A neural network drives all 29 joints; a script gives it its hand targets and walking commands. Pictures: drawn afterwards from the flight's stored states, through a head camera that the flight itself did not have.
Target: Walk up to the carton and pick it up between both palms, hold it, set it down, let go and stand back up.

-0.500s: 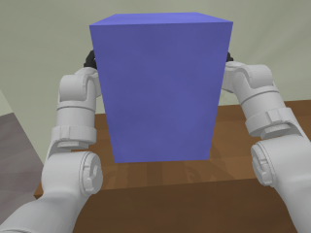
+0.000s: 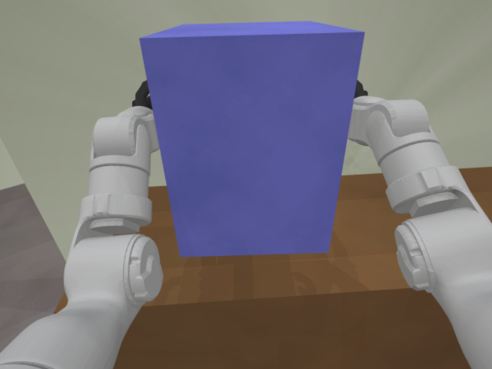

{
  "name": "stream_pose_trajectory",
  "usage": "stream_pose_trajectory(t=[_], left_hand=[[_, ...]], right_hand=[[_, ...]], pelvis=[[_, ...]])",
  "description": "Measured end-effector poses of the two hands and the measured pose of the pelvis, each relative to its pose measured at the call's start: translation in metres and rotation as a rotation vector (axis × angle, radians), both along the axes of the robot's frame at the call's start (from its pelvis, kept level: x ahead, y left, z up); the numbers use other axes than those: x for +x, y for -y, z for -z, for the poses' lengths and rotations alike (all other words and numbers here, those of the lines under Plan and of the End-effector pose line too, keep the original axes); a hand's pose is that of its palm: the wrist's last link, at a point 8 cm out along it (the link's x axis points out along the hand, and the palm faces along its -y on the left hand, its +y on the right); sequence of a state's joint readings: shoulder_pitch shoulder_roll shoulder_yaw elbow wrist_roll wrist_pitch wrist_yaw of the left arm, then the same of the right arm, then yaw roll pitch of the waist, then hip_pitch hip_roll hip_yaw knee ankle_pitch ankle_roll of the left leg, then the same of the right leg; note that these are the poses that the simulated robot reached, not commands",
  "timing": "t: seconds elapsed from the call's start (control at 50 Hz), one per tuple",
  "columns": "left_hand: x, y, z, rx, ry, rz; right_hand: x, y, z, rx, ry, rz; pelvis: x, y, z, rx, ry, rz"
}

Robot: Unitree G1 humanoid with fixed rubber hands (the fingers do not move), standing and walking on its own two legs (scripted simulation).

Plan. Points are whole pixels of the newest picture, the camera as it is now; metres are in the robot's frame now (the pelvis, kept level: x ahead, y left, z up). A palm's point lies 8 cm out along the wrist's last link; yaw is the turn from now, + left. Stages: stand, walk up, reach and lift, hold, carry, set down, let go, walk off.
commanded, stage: hold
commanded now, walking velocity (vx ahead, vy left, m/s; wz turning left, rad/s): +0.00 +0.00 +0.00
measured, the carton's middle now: (250, 129) +0.39 +0.00 +0.28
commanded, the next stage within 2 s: none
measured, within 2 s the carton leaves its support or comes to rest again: neither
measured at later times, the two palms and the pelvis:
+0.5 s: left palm (149, 127) +0.37 +0.15 +0.30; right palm (355, 116) +0.37 -0.16 +0.31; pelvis -0.01 +0.00 +0.00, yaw +0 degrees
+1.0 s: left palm (147, 120) +0.36 +0.15 +0.32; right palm (358, 117) +0.36 -0.16 +0.31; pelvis +0.00 +0.00 +0.00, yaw +0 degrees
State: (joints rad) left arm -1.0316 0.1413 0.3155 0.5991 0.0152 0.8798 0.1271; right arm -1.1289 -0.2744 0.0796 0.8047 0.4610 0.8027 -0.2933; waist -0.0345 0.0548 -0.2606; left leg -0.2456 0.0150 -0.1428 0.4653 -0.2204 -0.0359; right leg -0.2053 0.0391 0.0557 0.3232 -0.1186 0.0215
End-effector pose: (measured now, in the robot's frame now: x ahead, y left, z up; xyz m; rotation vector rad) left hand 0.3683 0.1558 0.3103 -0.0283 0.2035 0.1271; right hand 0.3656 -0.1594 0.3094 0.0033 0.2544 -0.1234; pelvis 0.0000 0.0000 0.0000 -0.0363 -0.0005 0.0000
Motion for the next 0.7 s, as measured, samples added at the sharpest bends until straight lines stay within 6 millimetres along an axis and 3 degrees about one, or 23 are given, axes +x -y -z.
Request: stream_pose_trajectory(t=[0.28, 0.7], left_hand=[[0.000, -0.009, 0.007, 0.026, -0.008, 0.000], [0.001, 0.012, 0.003, 0.047, -0.015, -0.002]], right_hand=[[0.003, -0.009, -0.004, 0.000, -0.008, 0.001], [0.002, 0.012, 0.009, 0.006, -0.014, -0.008]], pelvis=[[-0.004, -0.006, 0.001, -0.003, -0.008, -0.003], [-0.006, 0.005, 0.000, 0.003, -0.022, 0.001]])
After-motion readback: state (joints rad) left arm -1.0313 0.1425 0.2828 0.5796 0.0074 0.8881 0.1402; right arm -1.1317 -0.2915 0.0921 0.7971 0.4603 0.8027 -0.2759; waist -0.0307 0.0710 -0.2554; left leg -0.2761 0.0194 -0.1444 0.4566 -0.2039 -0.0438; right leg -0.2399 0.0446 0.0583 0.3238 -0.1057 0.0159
